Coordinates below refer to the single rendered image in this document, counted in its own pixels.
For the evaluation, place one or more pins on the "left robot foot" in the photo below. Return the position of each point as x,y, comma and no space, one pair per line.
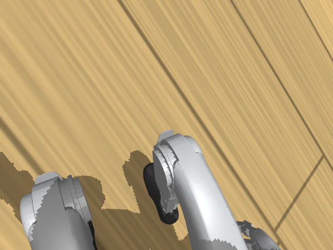
93,234

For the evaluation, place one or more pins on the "right robot foot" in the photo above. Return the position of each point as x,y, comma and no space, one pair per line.
154,193

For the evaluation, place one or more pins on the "right robot hand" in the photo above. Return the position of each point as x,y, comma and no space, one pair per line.
259,239

